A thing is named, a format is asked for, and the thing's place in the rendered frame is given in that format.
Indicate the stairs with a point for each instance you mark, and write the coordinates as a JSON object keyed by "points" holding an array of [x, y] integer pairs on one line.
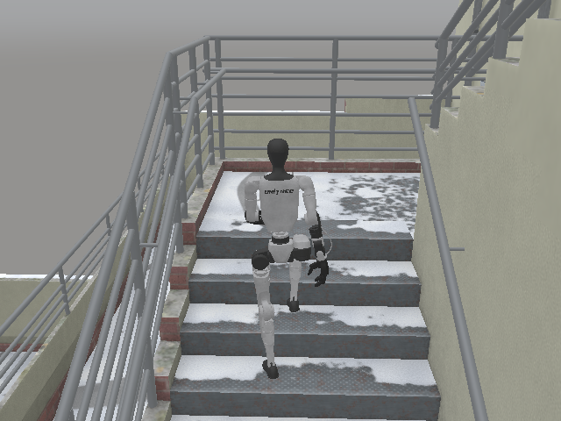
{"points": [[357, 350]]}

